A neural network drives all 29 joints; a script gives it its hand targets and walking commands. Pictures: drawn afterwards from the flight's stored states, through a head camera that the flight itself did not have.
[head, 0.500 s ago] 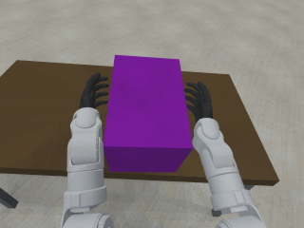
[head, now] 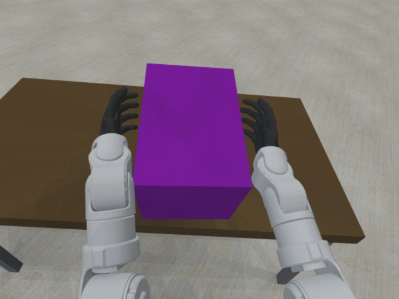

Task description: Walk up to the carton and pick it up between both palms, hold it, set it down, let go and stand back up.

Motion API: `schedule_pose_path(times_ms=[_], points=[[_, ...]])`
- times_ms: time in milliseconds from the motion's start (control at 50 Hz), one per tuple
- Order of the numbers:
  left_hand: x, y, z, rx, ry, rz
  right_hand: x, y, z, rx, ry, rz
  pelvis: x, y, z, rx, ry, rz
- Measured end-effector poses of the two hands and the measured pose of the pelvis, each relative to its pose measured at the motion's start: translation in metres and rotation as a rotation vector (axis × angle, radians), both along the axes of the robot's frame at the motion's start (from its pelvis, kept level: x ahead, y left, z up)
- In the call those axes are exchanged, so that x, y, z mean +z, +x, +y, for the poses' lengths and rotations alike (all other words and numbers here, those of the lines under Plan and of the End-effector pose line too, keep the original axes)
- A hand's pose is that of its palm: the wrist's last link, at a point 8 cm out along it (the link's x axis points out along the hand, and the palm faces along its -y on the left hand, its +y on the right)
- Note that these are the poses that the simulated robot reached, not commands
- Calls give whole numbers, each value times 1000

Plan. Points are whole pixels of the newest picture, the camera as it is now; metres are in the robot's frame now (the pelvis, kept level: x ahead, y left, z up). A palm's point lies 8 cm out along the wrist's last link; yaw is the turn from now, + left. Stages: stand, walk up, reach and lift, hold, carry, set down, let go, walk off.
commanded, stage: hold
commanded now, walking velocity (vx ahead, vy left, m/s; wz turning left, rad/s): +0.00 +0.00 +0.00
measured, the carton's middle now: (188, 142) +0.40 +0.00 +0.11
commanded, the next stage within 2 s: none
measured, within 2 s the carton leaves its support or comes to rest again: neither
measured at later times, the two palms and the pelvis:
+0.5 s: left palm (104, 130) +0.35 +0.14 +0.20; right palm (260, 133) +0.35 -0.13 +0.18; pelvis +0.00 +0.00 +0.00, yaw +0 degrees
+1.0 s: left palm (102, 131) +0.35 +0.15 +0.20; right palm (259, 134) +0.35 -0.12 +0.18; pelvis +0.00 +0.00 +0.00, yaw +1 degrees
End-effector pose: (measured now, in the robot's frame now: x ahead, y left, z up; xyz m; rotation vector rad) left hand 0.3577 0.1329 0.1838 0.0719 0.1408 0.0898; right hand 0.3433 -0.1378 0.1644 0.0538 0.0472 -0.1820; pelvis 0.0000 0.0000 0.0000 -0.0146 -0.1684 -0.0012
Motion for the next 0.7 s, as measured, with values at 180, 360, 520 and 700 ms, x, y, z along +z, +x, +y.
schedule_pose_path(times_ms=[180, 360, 520, 700], points=[[11, -14, 19, 68, -16, -5, 14, 5, 18, 63, -1, -5, 0, -4, -2, 4, 1, -15], [17, -9, 17, 55, -14, -2, 21, 7, 16, 56, 11, -1, -1, -4, -2, 14, -1, -10], [14, -9, 11, 43, -17, 2, 16, 5, 10, 46, 3, 7, 0, -4, -3, 5, 0, -12], [10, -10, 12, 48, -17, 1, 13, 5, 12, 47, 1, 8, 0, -4, -4, 6, 0, -9]])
